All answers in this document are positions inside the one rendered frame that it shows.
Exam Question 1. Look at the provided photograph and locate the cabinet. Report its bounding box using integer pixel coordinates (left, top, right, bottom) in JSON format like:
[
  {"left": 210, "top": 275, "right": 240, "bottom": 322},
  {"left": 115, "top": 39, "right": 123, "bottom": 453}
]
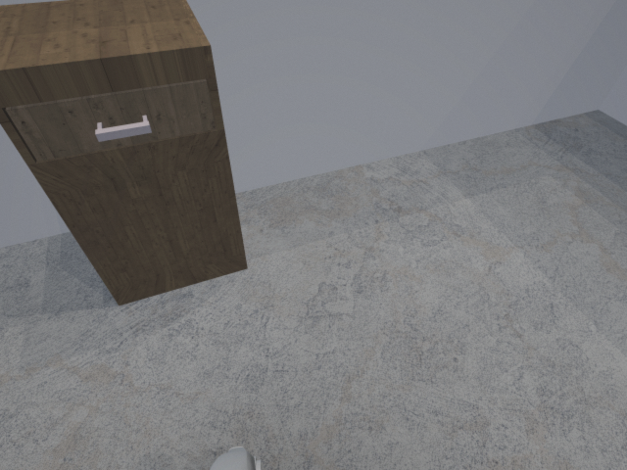
[{"left": 0, "top": 0, "right": 248, "bottom": 306}]

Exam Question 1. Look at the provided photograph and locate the drawer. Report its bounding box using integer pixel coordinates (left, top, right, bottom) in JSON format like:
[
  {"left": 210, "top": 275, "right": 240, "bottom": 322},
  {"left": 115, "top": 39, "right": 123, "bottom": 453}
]
[{"left": 6, "top": 79, "right": 216, "bottom": 162}]

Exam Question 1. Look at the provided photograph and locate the handle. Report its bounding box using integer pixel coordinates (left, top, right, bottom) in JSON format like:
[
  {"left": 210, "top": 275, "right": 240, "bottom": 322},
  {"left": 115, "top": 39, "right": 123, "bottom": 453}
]
[{"left": 95, "top": 115, "right": 152, "bottom": 142}]

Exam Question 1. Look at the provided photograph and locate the robot left thigh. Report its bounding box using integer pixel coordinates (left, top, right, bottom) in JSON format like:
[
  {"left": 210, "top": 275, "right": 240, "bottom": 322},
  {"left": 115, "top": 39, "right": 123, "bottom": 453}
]
[{"left": 210, "top": 450, "right": 262, "bottom": 470}]

